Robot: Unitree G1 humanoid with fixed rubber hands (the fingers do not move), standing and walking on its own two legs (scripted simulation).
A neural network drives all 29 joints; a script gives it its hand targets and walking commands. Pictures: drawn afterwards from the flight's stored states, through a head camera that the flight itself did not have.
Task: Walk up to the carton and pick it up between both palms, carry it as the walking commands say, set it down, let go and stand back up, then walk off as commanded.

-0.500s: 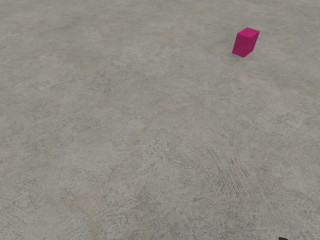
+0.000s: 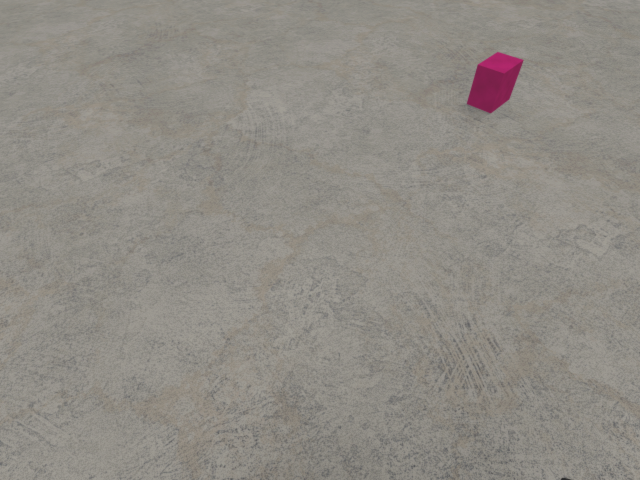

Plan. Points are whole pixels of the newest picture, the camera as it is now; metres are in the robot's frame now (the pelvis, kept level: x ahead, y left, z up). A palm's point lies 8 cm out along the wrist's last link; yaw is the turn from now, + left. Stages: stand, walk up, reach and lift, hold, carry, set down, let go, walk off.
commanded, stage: stand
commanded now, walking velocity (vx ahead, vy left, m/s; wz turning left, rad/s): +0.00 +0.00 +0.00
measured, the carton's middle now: (494, 82) +2.30 -0.97 -0.66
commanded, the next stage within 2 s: walk up in 0.18 s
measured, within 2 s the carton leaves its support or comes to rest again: neither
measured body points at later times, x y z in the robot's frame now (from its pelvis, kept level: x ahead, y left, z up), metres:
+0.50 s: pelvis +0.00 -0.01 +0.00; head +0.01 -0.01 +0.45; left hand +0.12 +0.29 -0.13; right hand +0.07 -0.33 -0.12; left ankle -0.01 +0.12 -0.75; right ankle -0.01 -0.15 -0.69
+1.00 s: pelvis +0.17 -0.18 +0.00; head +0.19 -0.21 +0.45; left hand +0.21 +0.08 -0.13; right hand +0.23 -0.44 -0.14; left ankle +0.28 -0.04 -0.66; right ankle +0.11 -0.25 -0.75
